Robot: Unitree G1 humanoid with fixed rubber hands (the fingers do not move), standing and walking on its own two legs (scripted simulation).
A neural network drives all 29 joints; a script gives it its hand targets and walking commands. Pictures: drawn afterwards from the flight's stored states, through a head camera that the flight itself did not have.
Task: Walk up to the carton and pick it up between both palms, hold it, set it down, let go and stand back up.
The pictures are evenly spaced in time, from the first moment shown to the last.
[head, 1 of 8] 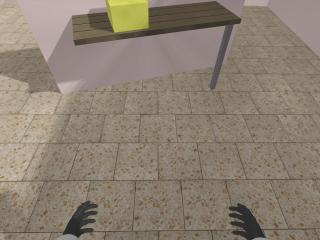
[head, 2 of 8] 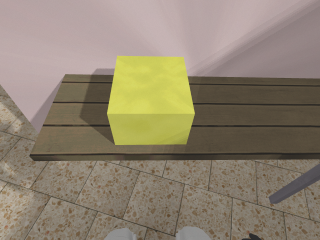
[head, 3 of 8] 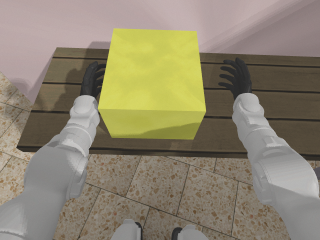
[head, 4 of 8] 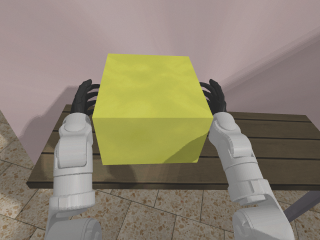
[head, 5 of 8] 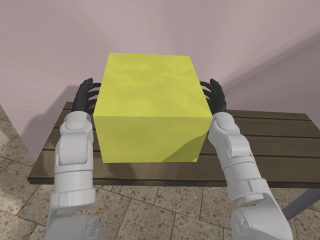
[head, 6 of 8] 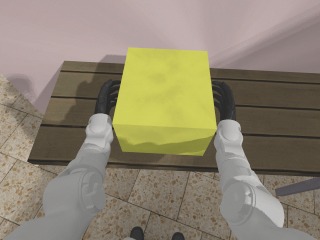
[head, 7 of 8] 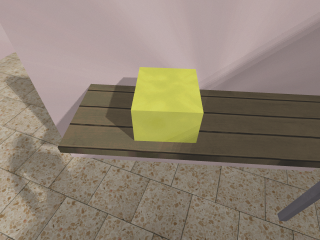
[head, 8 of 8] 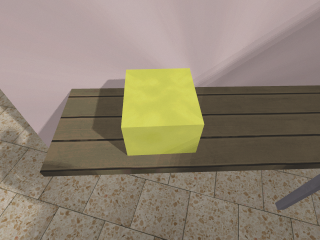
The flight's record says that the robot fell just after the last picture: no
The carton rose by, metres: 0.19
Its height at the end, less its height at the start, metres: +0.00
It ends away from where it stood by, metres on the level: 0.02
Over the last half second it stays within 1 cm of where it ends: yes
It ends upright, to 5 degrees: yes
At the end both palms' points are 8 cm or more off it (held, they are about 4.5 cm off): yes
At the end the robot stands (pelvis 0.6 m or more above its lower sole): yes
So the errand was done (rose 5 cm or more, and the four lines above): yes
